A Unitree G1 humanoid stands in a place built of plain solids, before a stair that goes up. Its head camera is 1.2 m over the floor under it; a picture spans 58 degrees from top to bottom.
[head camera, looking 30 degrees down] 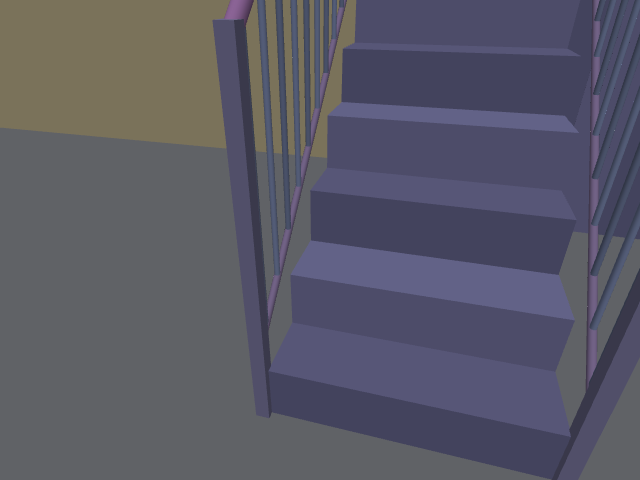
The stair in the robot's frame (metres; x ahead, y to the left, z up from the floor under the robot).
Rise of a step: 0.20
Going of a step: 0.23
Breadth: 0.85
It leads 15 degrees to the right of straight ahead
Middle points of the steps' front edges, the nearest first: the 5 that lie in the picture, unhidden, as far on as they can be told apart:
0.83 -0.25 0.19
1.06 -0.31 0.39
1.28 -0.37 0.60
1.50 -0.43 0.80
1.73 -0.50 1.00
